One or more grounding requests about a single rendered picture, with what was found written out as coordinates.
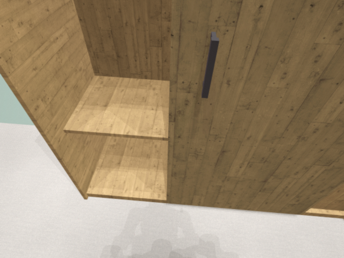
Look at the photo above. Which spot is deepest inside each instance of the wardrobe door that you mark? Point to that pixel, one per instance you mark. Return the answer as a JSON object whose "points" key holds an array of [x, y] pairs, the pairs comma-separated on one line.
{"points": [[334, 201], [270, 135]]}

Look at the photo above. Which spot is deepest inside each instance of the handle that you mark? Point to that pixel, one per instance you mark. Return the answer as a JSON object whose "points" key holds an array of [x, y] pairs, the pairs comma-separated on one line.
{"points": [[210, 64]]}

